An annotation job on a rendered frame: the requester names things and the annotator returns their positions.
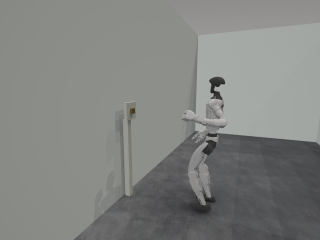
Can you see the robot left forearm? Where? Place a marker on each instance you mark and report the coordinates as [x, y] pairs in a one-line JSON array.
[[210, 122]]

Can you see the panel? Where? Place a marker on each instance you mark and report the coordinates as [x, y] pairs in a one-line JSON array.
[[127, 143]]

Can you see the left robot upper arm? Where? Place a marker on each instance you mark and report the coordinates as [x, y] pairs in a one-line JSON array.
[[215, 107]]

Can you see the right robot foot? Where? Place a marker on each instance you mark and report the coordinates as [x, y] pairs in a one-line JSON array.
[[209, 199]]

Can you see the robot right hand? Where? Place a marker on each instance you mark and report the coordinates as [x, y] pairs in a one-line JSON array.
[[201, 135]]

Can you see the robot right thigh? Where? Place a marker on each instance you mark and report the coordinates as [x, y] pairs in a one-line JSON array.
[[203, 168]]

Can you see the robot left hand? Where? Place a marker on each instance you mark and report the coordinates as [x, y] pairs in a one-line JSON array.
[[188, 115]]

